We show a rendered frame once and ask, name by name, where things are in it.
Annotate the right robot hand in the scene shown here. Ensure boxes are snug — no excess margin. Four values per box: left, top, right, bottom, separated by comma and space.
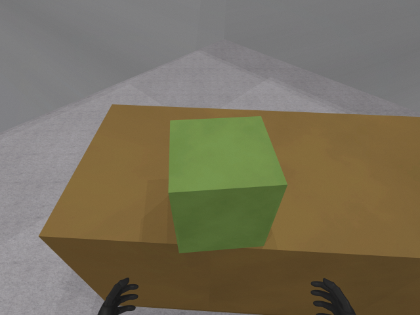
311, 278, 356, 315

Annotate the left robot hand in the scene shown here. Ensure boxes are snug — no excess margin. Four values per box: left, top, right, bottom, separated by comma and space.
98, 278, 138, 315

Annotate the carton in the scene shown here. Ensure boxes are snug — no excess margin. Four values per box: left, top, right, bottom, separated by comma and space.
168, 116, 287, 253

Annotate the pedestal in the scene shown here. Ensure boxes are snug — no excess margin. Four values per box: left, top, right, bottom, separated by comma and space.
39, 104, 420, 315

